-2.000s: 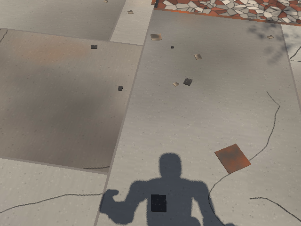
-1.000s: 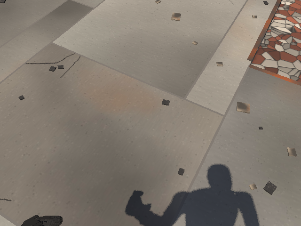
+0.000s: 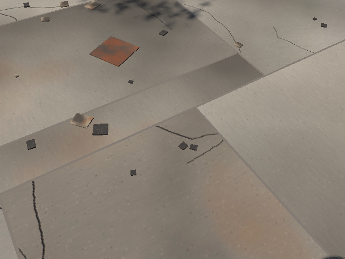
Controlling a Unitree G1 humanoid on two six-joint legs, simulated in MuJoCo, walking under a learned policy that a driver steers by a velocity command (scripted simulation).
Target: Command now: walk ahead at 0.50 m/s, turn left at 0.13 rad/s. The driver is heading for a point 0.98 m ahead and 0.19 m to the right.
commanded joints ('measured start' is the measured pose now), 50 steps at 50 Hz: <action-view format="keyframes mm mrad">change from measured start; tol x32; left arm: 1 -121 47 5 -86 -9 -19 -14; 11 346 253 74 5 6 -26 -26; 50 116 40 32 -23 -21 51 8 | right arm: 1 24 -177 -47 -27 8 -13 -7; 50 -121 -136 -46 48 -23 -53 -12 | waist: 1 -24 102 35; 9 135 128 -148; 11 120 -271 -432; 31 136 -19 42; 37 -28 313 -385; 50 47 107 17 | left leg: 1 -56 258 -115 -96 210 141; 9 59 243 -80 340 693 50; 11 -530 -5 -71 967 -341 -52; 12 -649 49 -155 1057 -359 -44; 33 -487 149 -4 231 174 -45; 37 480 499 -538 172 2 198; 50 -49 340 75 -149 247 96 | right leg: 1 72 37 -25 -123 109 -10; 9 483 110 -73 -228 -50 -153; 11 1097 -267 643 -329 -264 -378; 18 539 -104 232 -548 -114 -287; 32 704 -130 72 -514 30 -223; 35 668 -69 48 -250 281 -174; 37 84 161 -43 394 -466 -63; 39 -85 94 90 570 -550 -72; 50 2 -12 55 193 -69 -32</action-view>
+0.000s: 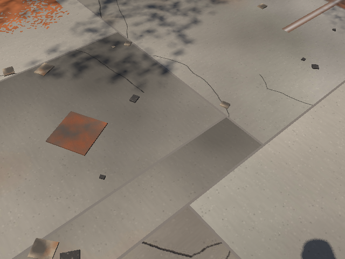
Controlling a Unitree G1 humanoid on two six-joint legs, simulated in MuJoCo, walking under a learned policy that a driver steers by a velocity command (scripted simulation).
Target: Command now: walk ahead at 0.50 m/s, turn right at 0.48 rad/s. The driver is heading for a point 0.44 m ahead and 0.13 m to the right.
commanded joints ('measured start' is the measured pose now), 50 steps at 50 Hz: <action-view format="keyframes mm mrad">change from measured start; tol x32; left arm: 1 -16 18 1 -62 4 -9 -15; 50 71 94 9 39 48 55 34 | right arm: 1 -86 -150 -32 -65 2 -14 -13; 50 -226 -77 19 -53 4 79 -2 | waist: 1 27 108 28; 15 159 -105 -382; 50 23 -9 -22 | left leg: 1 -19 264 -80 -160 233 127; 12 144 279 84 376 884 34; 13 -87 236 84 669 615 -15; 14 -547 22 4 1019 -337 -81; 15 -658 -5 -244 1134 -414 -67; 34 -275 41 -195 169 287 -16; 37 210 347 -491 233 1008 240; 42 -132 288 -513 11 73 165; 50 -220 64 -225 72 -235 -25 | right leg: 1 0 -24 1 -143 156 1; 12 409 163 -204 -426 -15 -160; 15 1082 -229 768 -700 -251 -441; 24 446 -28 89 -726 673 -269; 35 560 24 113 -442 412 -122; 38 272 152 64 -14 -552 28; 50 373 22 41 -588 -296 -64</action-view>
